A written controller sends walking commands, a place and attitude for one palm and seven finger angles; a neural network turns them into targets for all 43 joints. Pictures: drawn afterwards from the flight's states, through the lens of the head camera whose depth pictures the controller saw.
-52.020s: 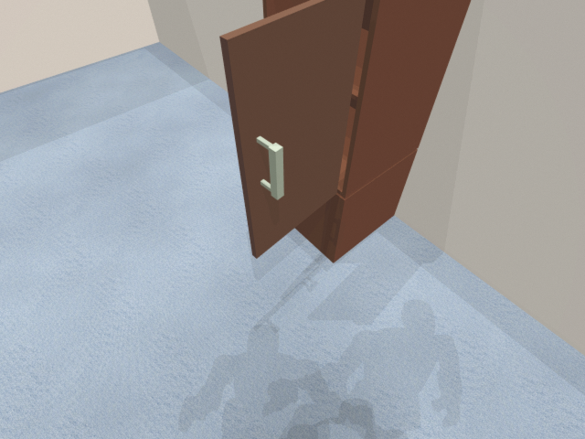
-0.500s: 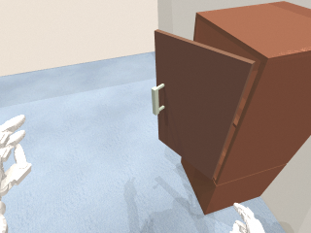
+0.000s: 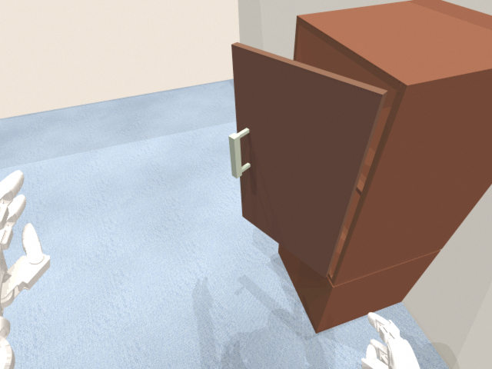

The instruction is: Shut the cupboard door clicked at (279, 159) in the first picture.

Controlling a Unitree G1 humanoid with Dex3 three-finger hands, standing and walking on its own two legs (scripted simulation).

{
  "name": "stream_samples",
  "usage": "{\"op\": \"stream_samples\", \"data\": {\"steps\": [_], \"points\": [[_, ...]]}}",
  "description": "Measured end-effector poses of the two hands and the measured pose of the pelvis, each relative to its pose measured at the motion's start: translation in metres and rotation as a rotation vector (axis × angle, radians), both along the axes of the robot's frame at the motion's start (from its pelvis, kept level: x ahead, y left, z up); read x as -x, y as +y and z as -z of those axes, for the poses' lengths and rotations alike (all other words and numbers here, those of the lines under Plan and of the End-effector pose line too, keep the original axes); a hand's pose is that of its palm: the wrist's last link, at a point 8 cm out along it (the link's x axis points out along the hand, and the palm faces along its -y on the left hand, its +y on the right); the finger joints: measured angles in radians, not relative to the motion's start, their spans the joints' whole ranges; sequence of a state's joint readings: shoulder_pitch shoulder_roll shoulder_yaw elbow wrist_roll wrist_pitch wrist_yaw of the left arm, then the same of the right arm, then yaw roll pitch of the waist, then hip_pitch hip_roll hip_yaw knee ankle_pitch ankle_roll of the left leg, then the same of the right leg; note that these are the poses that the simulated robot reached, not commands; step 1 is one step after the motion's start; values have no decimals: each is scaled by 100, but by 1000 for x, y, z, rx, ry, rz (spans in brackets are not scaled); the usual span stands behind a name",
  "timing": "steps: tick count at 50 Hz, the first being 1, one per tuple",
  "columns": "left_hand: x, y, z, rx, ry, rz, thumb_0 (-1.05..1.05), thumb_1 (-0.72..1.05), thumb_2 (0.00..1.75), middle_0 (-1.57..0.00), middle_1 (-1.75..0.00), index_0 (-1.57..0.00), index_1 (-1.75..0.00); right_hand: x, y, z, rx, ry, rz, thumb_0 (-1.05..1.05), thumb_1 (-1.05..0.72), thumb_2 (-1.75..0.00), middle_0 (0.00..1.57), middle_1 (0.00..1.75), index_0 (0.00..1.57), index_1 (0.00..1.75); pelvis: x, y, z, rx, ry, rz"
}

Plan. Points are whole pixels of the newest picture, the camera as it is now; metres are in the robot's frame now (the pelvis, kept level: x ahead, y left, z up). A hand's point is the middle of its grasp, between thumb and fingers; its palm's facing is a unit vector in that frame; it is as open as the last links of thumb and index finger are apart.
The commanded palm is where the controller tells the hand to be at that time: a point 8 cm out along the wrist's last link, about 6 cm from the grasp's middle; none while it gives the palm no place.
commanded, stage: step back with the hand held close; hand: left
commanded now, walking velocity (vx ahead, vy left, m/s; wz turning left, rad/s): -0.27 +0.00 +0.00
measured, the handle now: (240, 153) +0.65 +0.09 -0.02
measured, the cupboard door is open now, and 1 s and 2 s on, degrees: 28 28 28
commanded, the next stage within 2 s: none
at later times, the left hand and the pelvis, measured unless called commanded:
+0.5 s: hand (20, 295) +0.15 +0.28 +0.16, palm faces +0.44 -0.77 -0.46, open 7.4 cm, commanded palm +0.09 +0.31 +0.17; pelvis -0.05 +0.01 -0.02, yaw -1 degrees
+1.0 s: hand out of the picture +0.12 +0.27 +0.16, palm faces +0.49 -0.75 -0.44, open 7.4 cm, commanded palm +0.05 +0.31 +0.17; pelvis -0.10 +0.01 -0.04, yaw -1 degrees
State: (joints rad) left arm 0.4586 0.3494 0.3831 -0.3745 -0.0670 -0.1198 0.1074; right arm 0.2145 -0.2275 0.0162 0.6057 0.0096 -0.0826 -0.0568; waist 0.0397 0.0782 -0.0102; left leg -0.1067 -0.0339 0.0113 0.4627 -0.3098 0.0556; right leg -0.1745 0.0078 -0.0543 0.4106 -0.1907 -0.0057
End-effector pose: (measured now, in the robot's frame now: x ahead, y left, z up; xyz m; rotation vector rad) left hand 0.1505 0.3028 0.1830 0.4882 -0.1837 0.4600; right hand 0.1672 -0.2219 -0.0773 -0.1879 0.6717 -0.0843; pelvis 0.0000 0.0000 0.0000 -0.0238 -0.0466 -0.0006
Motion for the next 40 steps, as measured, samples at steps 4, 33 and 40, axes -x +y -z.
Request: {"op": "stream_samples", "data": {"steps": [4, 33, 40], "points": [[-2, 2, 1, -29, 1, 12, 1, 89, 90, -21, -30, -21, -30, 6, -10, 3, 21, 32, 33, 1, -90, -90, 20, 30, 20, 30, 4, 2, 2, 3, 36, 0], [59, 10, 13, -106, -128, 65, 1, 89, 90, -21, -30, -21, -30, 100, -14, 12, 98, 55, 96, 1, -90, -90, 20, 30, 20, 30, 73, 12, 27, -4, 34, 15], [69, 12, 8, -143, -172, 82, 1, 89, 90, -21, -30, -21, -30, 119, -16, 13, 119, 66, 99, 1, -90, -90, 20, 30, 20, 30, 83, 14, 29, -1, 29, 11]]}}
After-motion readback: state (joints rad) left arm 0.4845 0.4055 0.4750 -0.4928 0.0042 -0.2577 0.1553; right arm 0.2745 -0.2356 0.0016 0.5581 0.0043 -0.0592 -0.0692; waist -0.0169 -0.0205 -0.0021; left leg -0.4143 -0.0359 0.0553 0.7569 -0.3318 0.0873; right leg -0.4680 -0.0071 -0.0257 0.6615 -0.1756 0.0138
